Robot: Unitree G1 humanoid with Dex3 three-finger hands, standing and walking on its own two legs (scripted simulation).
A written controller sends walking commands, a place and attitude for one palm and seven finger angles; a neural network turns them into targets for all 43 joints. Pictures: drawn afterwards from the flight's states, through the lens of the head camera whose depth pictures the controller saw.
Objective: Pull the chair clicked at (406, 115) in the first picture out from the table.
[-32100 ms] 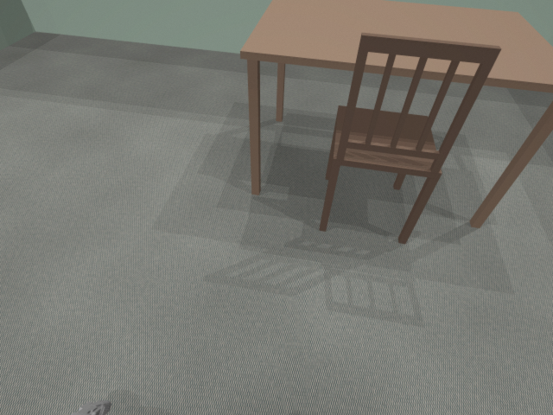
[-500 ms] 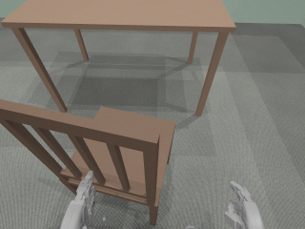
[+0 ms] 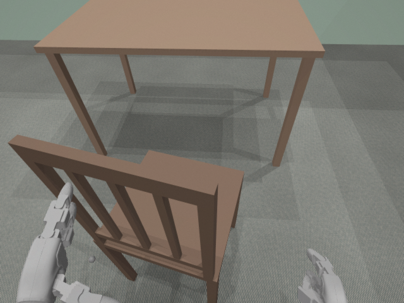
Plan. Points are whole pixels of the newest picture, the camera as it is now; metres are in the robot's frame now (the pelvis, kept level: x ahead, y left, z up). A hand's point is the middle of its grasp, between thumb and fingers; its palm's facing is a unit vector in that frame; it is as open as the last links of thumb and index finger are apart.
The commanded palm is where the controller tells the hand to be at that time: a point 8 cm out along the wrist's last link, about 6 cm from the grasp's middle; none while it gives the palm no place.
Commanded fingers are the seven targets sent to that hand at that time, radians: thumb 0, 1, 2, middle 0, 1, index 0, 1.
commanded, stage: draw the hand back to the body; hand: left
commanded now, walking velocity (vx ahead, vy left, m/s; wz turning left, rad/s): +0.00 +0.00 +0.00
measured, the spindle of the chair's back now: (133, 219) +0.30 +0.19 -0.04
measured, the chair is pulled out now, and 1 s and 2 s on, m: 0.57 0.57 0.57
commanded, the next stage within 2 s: step back with the hand held close in 0.98 s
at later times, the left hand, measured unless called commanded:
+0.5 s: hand (31, 207) +0.20 +0.25 +0.19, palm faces +0.43 -0.80 -0.42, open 10.9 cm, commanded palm +0.16 +0.29 +0.21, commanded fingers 0.00 0.75 0.83 -0.18 -0.27 -0.18 -0.27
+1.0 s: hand (16, 192) +0.21 +0.26 +0.21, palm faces +0.47 -0.78 -0.41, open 7.5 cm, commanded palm +0.17 +0.30 +0.23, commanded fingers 0.00 0.90 0.90 -0.20 -0.30 -0.20 -0.30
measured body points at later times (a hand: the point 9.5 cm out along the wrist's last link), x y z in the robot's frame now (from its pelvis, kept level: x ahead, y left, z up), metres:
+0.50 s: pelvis +0.02 +0.00 +0.05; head +0.00 -0.03 +0.49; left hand +0.17 +0.29 +0.21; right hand +0.21 -0.22 -0.04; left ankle -0.03 +0.13 -0.69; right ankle +0.01 -0.13 -0.69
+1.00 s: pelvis +0.02 +0.00 +0.05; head +0.00 -0.03 +0.50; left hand +0.18 +0.30 +0.24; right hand +0.20 -0.23 -0.04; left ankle -0.03 +0.13 -0.69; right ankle +0.01 -0.13 -0.69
